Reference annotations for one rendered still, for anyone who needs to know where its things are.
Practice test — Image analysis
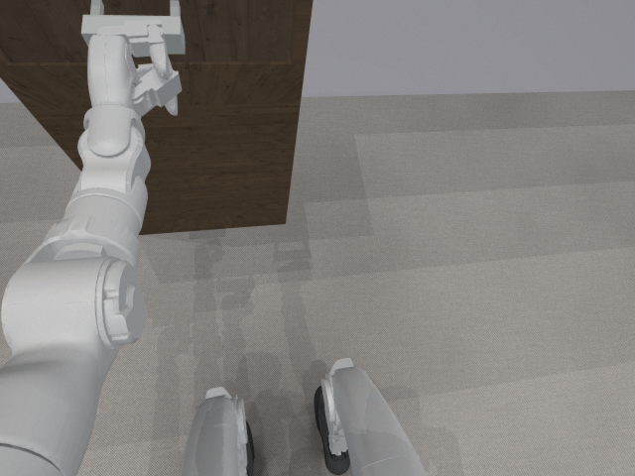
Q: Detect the robot left upper arm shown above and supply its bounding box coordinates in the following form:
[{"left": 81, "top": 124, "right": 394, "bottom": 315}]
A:
[{"left": 0, "top": 256, "right": 147, "bottom": 476}]

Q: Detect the cabinet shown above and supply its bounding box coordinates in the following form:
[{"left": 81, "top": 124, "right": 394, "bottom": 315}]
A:
[{"left": 0, "top": 0, "right": 314, "bottom": 235}]

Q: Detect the drawer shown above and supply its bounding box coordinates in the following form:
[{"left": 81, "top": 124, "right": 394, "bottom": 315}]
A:
[{"left": 0, "top": 0, "right": 294, "bottom": 62}]

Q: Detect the handle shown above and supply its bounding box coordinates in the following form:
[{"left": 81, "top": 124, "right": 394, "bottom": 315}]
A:
[{"left": 81, "top": 0, "right": 186, "bottom": 55}]

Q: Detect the robot left thigh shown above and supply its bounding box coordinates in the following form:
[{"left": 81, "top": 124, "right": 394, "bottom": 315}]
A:
[{"left": 179, "top": 395, "right": 247, "bottom": 476}]

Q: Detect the left robot forearm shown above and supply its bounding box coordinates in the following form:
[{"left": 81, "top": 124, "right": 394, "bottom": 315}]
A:
[{"left": 1, "top": 104, "right": 151, "bottom": 349}]

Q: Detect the right robot foot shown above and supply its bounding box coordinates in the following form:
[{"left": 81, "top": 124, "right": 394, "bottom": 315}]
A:
[{"left": 315, "top": 386, "right": 350, "bottom": 475}]

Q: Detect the left robot hand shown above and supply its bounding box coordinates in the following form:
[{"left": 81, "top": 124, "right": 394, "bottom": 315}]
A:
[{"left": 87, "top": 20, "right": 182, "bottom": 119}]

